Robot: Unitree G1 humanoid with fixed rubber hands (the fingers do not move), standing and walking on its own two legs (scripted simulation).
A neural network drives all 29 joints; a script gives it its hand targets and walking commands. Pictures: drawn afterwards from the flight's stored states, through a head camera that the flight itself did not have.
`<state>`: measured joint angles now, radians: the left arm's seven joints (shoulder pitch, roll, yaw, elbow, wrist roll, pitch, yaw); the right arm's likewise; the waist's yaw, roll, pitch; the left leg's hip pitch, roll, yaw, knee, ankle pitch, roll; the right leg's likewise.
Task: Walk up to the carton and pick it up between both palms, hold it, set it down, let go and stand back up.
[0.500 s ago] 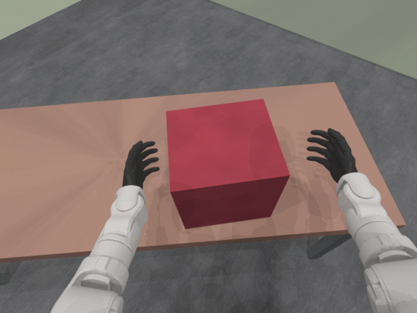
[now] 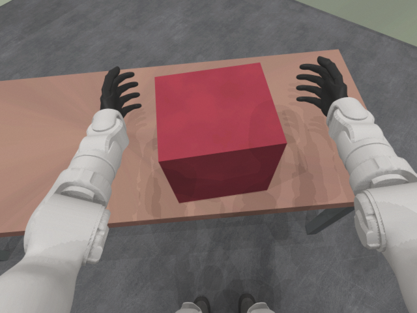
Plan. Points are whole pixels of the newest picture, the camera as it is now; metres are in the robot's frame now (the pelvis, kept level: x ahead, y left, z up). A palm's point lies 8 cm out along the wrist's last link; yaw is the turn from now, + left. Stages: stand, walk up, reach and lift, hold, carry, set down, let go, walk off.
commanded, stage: reach and lift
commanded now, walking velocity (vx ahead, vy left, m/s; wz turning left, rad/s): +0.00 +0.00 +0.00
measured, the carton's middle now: (216, 138) +0.50 +0.02 -0.05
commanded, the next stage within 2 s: none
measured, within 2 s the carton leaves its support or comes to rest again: neither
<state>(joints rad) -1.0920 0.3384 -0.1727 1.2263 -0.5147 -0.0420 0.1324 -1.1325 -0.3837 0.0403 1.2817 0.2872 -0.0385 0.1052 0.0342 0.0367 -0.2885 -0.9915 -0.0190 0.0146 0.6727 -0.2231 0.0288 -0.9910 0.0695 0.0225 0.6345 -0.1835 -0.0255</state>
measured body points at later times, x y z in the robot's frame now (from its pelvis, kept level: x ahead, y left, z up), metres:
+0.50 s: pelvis +0.01 +0.00 +0.01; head +0.21 +0.00 +0.41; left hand +0.52 +0.22 +0.00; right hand +0.53 -0.20 +0.00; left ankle +0.03 +0.10 -0.70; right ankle +0.04 -0.10 -0.70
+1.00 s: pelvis -0.02 -0.01 +0.01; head +0.33 +0.00 +0.27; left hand +0.53 +0.19 -0.10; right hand +0.55 -0.17 -0.10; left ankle +0.02 +0.10 -0.70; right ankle +0.04 -0.10 -0.70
